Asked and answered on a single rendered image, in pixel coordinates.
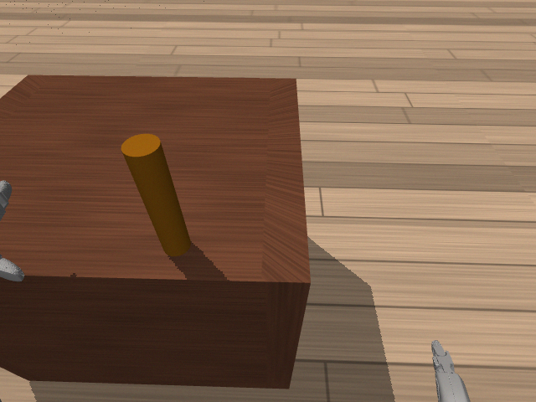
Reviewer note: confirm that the right robot hand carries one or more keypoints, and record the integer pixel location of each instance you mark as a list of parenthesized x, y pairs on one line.
[(450, 387)]

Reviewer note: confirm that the left robot hand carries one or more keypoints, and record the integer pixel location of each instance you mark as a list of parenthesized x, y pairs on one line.
[(8, 270)]

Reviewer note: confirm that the can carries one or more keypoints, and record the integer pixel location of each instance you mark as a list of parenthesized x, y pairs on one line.
[(148, 166)]

